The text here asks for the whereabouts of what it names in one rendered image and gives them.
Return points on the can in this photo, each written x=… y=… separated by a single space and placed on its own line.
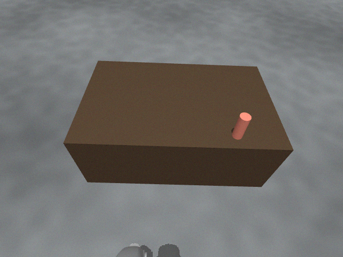
x=241 y=125

